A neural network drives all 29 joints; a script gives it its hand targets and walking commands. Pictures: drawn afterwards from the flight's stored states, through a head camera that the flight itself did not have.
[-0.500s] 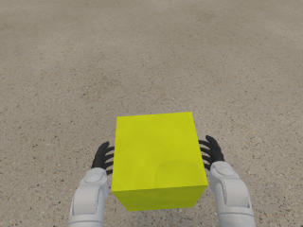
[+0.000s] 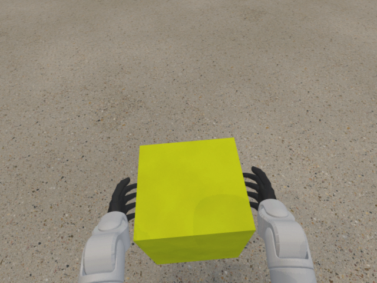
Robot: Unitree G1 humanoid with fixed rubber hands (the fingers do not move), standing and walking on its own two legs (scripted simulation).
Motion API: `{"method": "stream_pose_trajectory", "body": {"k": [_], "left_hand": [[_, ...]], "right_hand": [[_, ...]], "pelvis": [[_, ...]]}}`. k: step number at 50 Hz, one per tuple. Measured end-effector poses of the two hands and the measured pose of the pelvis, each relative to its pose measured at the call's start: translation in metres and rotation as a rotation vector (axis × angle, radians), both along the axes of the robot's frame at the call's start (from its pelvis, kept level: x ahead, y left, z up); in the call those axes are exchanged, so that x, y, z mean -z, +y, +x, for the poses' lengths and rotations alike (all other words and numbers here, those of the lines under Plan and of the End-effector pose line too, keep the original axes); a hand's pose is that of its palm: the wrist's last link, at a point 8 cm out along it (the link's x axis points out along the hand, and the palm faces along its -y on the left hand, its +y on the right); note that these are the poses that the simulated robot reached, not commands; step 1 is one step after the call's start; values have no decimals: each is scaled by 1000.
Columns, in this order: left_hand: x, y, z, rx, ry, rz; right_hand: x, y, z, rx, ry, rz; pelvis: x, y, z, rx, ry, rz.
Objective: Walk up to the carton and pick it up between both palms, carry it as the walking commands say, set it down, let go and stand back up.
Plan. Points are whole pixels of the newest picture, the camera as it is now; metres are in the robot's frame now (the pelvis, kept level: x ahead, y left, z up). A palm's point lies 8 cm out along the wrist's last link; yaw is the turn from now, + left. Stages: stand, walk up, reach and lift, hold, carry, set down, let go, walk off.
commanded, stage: carry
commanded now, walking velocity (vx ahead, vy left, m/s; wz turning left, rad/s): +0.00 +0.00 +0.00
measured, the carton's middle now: (192, 205) +0.32 +0.01 -0.04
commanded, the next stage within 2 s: none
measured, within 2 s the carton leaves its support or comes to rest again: neither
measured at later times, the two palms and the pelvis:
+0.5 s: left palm (134, 178) +0.34 +0.13 +0.05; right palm (270, 163) +0.37 -0.17 +0.06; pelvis +0.07 -0.03 +0.02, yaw +2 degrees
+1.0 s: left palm (144, 166) +0.37 +0.11 +0.05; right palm (275, 156) +0.39 -0.19 +0.05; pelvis +0.10 -0.04 +0.02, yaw +2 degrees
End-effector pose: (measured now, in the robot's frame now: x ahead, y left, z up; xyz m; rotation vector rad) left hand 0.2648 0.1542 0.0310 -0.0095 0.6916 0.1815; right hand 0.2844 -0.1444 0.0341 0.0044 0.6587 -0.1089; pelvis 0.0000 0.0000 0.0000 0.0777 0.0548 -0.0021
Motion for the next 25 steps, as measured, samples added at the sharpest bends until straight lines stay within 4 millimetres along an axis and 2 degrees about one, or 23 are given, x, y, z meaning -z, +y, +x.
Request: {"method": "stream_pose_trajectory", "body": {"k": [6, 9, 12, 20, 25], "left_hand": [[1, -18, 22, 55, 50, 35], [-5, -26, 28, 58, 56, 36], [-9, -32, 37, 46, 37, 21], [-13, -26, 63, -1, -23, -11], [-19, -24, 75, -8, 2, -7]], "right_hand": [[12, -19, 7, 51, 50, 35], [5, -27, 13, 53, 57, 34], [-7, -32, 28, 42, 37, 19], [-24, -26, 69, -12, -25, -24], [-26, -23, 81, -21, 1, -23]], "pelvis": [[-7, -7, 18, -11, -10, -21], [-16, -15, 25, -22, -4, -34], [-20, -23, 32, -34, 4, -25], [-15, -30, 58, -50, 13, -30], [-22, -29, 70, -36, 17, -41]]}}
